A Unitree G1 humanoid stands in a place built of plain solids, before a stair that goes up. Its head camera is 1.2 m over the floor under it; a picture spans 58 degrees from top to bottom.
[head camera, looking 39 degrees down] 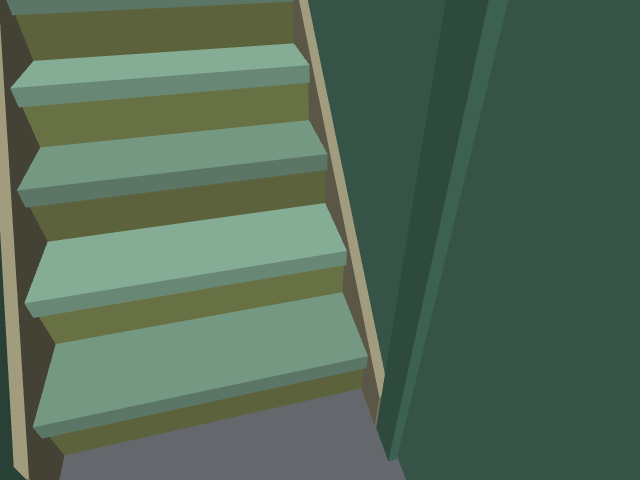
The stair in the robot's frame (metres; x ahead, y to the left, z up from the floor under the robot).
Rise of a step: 0.19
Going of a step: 0.23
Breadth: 0.85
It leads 14 degrees to the left of straight ahead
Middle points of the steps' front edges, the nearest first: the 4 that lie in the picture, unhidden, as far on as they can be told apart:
0.63 0.28 0.19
0.85 0.33 0.39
1.08 0.39 0.58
1.30 0.45 0.77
